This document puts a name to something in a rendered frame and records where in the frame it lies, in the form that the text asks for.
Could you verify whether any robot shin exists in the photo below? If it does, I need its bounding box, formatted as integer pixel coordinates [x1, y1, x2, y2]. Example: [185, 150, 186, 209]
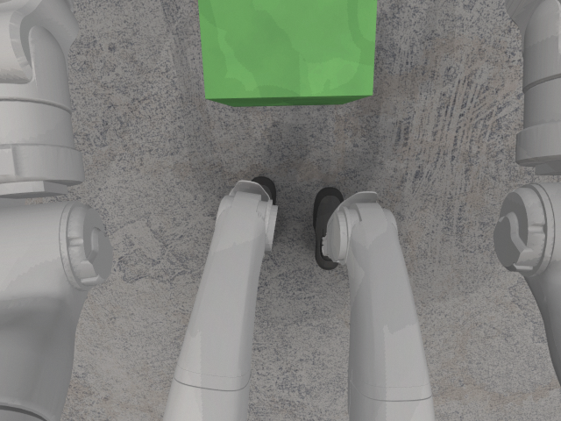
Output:
[215, 181, 270, 227]
[322, 191, 398, 263]

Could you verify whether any right robot upper arm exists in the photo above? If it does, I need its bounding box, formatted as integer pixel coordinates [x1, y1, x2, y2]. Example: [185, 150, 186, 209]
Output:
[494, 182, 561, 387]

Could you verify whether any robot right shin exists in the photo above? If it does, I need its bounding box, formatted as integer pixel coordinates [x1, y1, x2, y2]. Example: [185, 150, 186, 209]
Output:
[322, 191, 398, 263]

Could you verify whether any right robot forearm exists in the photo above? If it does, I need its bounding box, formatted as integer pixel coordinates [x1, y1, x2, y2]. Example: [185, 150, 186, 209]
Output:
[506, 0, 561, 175]

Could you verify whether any robot left shin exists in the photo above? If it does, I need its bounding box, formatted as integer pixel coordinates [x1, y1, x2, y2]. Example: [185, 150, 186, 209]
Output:
[215, 181, 270, 227]

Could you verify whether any left robot upper arm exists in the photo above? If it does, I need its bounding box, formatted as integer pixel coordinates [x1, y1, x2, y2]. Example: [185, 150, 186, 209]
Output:
[0, 201, 113, 421]

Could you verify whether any left robot forearm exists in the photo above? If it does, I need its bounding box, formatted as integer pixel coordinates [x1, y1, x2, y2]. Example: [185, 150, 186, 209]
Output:
[0, 0, 85, 208]

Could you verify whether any carton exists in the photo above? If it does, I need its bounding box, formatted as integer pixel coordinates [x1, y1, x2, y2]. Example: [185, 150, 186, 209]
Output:
[198, 0, 377, 107]

